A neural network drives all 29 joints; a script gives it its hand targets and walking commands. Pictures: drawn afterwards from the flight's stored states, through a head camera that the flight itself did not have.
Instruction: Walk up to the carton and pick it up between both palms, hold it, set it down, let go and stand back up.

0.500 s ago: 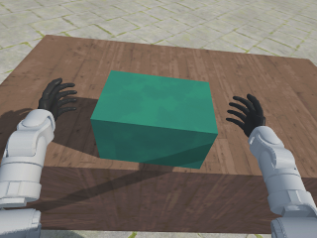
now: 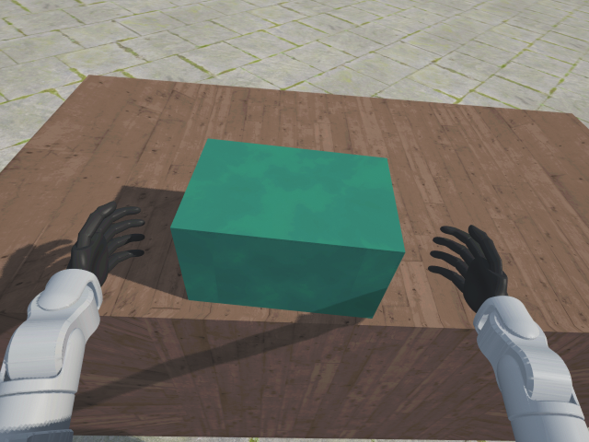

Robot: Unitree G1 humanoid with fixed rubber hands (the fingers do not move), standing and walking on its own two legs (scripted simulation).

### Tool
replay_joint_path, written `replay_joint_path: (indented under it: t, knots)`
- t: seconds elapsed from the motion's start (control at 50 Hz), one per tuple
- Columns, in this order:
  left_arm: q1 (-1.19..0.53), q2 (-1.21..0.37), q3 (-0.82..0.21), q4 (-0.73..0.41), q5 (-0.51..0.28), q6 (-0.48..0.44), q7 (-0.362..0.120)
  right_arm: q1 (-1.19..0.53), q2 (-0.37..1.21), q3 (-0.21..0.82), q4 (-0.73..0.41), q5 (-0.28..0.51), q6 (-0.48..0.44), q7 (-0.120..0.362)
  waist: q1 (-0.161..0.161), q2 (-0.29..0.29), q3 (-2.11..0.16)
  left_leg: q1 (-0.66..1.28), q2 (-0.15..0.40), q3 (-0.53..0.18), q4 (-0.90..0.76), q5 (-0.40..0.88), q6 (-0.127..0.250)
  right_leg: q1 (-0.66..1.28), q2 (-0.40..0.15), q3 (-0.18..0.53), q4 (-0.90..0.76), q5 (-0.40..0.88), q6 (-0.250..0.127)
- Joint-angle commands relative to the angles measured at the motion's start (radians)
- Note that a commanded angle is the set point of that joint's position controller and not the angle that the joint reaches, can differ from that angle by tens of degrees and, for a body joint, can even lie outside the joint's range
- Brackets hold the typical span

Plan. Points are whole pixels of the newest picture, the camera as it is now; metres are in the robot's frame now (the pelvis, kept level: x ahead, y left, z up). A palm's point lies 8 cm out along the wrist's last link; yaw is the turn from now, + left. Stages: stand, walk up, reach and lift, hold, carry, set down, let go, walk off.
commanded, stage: set down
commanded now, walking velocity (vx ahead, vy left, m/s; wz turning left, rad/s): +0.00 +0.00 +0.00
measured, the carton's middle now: (289, 227) +0.42 +0.02 +0.05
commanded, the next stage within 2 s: let go in 1.52 s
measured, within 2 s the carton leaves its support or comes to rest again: neither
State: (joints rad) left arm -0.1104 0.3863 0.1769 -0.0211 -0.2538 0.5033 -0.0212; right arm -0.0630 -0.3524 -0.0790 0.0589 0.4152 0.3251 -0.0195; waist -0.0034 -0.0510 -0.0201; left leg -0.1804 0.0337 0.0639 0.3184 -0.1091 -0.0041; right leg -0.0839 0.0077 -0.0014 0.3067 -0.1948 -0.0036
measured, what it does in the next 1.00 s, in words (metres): stands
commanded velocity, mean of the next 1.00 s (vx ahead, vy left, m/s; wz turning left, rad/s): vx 0.00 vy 0.00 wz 0.00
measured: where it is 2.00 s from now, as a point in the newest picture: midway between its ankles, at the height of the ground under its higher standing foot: outside the picture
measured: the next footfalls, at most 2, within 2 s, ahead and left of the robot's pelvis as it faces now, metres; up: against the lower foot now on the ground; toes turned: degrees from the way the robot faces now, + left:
none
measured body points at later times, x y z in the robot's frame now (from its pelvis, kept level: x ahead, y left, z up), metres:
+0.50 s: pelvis +0.02 -0.01 +0.00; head +0.02 +0.01 +0.45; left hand +0.23 +0.26 +0.07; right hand +0.23 -0.23 +0.07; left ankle +0.04 +0.12 -0.75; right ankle -0.02 -0.12 -0.75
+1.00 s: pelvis +0.04 -0.01 +0.00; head +0.04 +0.00 +0.45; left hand +0.22 +0.26 +0.02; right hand +0.23 -0.23 +0.02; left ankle +0.04 +0.12 -0.75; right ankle -0.02 -0.12 -0.75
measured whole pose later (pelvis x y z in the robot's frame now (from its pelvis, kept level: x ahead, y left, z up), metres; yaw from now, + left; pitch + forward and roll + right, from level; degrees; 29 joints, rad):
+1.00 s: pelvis +0.04 -0.01 +0.00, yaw +0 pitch -3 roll +0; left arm 0.38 0.31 0.13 0.00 -0.15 0.09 -0.09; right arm 0.45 -0.23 -0.01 -0.06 0.21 0.03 -0.04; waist 0.05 -0.02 0.04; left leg -0.06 0.04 0.06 0.29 -0.16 -0.03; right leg 0.06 0.02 0.00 0.22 -0.22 -0.02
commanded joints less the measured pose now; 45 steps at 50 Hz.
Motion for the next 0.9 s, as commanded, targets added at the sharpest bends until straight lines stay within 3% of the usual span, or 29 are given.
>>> replay_joint_path:
  t: [0.0,0.16,0.36,0.46,0.52,0.76,0.88]
  knots:
    - [-0.102,0.139,0.061,-0.264,0.000,-0.059,-0.001,-0.062,-0.158,-0.086,-0.254,-0.013,-0.035,0.000,0.009,0.087,-0.148,0.314,-0.032,-0.033,-0.010,0.135,-0.037,-0.188,0.019,0.020,-0.111,0.052,-0.020]
    - [0.113,0.120,0.050,-0.340,-0.021,-0.128,-0.010,0.172,-0.125,-0.098,-0.424,-0.048,-0.056,-0.007,0.035,0.050,-0.104,0.337,-0.039,-0.036,-0.008,0.196,-0.038,-0.187,0.017,0.036,-0.140,0.058,-0.026]
    - [0.331,0.107,0.036,-0.369,-0.013,-0.233,-0.021,0.437,-0.064,-0.095,-0.526,-0.078,-0.091,-0.010,0.065,0.068,0.000,0.350,-0.042,-0.053,-0.005,0.276,-0.044,-0.192,0.010,0.054,-0.176,0.048,-0.045]
    - [0.316,0.109,0.010,-0.305,-0.010,-0.254,-0.035,0.445,-0.036,-0.087,-0.496,-0.115,-0.069,-0.002,0.062,0.086,0.076,0.301,-0.033,-0.055,-0.036,0.122,-0.029,-0.230,-0.017,0.067,-0.193,-0.044,-0.047]
    - [0.321,0.118,-0.003,-0.309,-0.016,-0.276,-0.030,0.449,-0.018,-0.078,-0.490,-0.127,-0.075,-0.001,0.062,0.084,0.052,0.286,-0.024,-0.058,-0.039,0.099,-0.020,-0.228,-0.023,0.068,-0.182,-0.047,-0.042]
    - [0.508,0.069,-0.010,-0.149,0.059,-0.369,-0.056,0.530,0.022,0.008,-0.285,-0.181,-0.241,-0.029,0.066,0.051,-0.048,0.358,-0.042,-0.049,0.037,0.415,-0.042,-0.107,0.002,0.044,-0.128,0.269,-0.003]
    - [0.541,0.025,-0.034,-0.032,0.110,-0.404,-0.077,0.557,0.030,0.032,-0.160,-0.209,-0.282,-0.023,0.053,0.098,0.054,0.424,-0.043,-0.049,0.044,0.419,-0.054,-0.171,0.004,0.037,-0.165,0.221,-0.026]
